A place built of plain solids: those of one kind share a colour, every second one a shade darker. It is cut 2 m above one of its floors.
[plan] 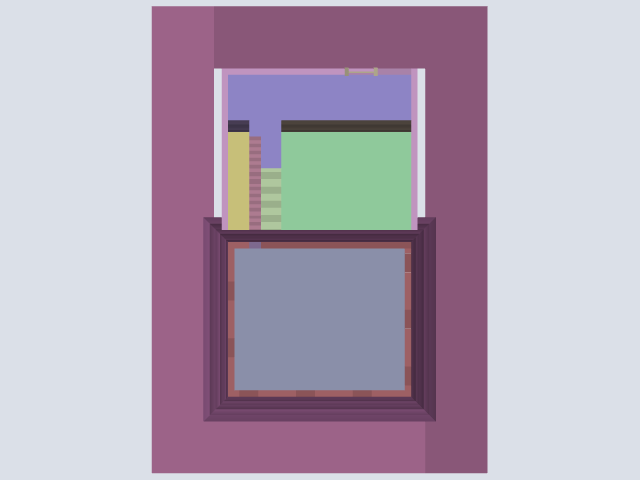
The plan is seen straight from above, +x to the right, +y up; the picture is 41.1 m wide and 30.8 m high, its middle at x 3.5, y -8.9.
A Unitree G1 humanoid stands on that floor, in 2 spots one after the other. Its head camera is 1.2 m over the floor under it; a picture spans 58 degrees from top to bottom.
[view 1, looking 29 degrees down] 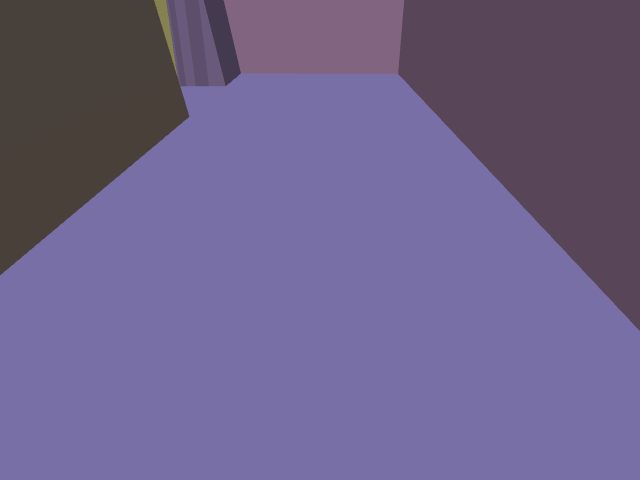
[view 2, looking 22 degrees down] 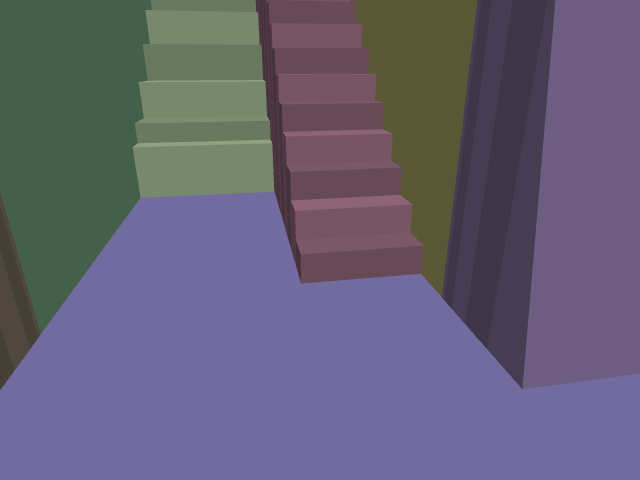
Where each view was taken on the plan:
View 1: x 6.14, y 0.41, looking -179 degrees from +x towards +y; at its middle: floor_court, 2.48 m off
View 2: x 0.00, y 0.00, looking -100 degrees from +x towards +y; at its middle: step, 2.70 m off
